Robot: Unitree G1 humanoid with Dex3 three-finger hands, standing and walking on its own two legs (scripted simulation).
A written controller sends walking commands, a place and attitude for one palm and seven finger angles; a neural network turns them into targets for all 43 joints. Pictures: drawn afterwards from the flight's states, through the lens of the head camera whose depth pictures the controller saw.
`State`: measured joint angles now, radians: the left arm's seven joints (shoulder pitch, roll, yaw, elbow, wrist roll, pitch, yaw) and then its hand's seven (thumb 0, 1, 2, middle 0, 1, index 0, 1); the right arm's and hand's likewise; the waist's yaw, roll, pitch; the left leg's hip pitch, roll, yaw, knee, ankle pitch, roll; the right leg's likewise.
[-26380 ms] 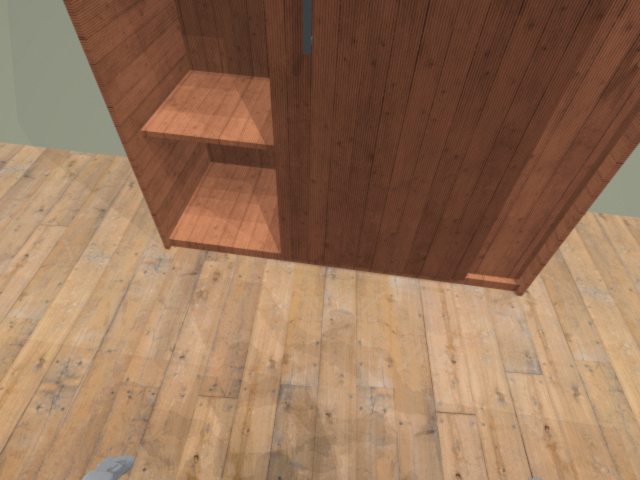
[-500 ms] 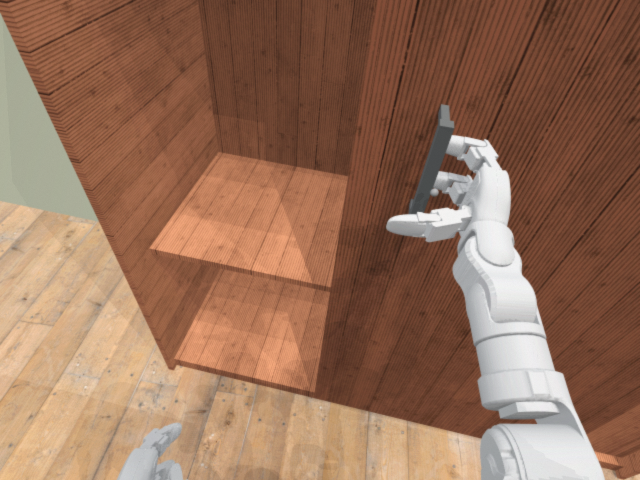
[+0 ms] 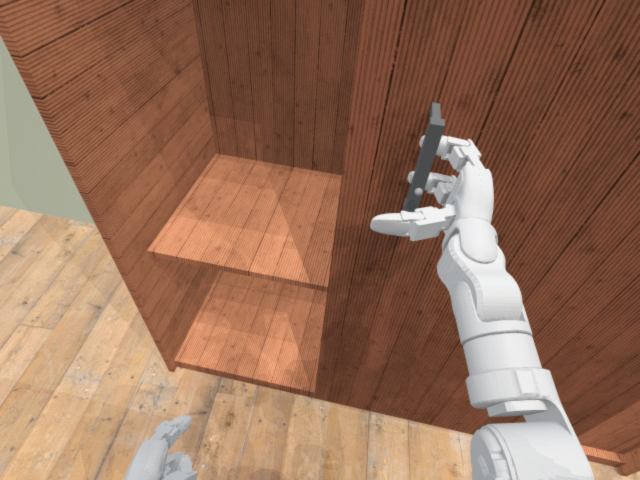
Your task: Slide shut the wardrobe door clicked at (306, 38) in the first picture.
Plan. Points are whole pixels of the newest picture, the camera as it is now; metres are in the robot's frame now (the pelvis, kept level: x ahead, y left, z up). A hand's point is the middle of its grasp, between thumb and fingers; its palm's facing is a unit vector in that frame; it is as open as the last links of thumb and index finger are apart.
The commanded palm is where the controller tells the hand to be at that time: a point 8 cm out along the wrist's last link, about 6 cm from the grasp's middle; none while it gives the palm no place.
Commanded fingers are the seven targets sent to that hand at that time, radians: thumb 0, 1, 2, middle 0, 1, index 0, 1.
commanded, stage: slide the fingers in behind the handle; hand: right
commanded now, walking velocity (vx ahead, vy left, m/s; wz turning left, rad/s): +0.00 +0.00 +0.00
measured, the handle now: (419, 173) +0.46 -0.09 +0.18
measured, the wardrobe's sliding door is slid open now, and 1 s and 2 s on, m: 0.47 0.47 0.47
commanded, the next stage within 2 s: move the hooked fingers beside the handle in 1.00 s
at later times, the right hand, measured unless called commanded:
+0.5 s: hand (396, 187) +0.42 -0.05 +0.18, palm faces +0.11 +0.99 +0.01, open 14.0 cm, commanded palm +0.39 -0.10 +0.18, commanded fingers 0.00 0.50 -0.30 0.30 1.20 0.30 1.20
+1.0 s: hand (394, 187) +0.42 -0.05 +0.18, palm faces +0.14 +0.99 -0.01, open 13.9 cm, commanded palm +0.39 -0.09 +0.18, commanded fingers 0.00 0.50 -0.30 0.30 1.20 0.30 1.20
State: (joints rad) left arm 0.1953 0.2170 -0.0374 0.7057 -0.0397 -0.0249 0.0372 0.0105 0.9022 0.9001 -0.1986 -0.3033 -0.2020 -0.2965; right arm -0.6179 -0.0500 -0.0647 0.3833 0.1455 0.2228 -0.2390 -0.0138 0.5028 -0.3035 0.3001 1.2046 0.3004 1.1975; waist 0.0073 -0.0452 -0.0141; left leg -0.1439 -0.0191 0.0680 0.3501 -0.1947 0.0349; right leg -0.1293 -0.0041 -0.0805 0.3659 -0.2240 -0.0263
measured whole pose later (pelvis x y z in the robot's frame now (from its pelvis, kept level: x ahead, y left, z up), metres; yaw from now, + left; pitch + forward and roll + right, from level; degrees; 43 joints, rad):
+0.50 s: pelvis +0.00 +0.00 +0.00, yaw +0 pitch +0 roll +0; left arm 0.20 0.21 -0.03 0.71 -0.03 0.00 0.02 0.01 0.90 0.90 -0.20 -0.30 -0.20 -0.30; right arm -0.65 0.00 -0.01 0.38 0.11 0.24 -0.31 -0.01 0.50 -0.30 0.30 1.20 0.30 1.20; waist 0.01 -0.05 -0.01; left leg -0.15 -0.02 0.07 0.36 -0.21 0.03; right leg -0.13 0.00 -0.08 0.38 -0.24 -0.03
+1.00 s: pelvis +0.00 +0.00 +0.00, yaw -1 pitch +0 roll +0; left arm 0.22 0.21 -0.02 0.73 -0.03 -0.03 0.02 0.01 0.90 0.90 -0.20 -0.30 -0.20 -0.30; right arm -0.71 0.00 0.01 0.49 0.11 0.17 -0.33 -0.01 0.50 -0.30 0.31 1.21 0.31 1.20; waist 0.00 -0.05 0.00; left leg -0.17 -0.01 0.09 0.38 -0.21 0.04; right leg -0.16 0.00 -0.06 0.39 -0.23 -0.02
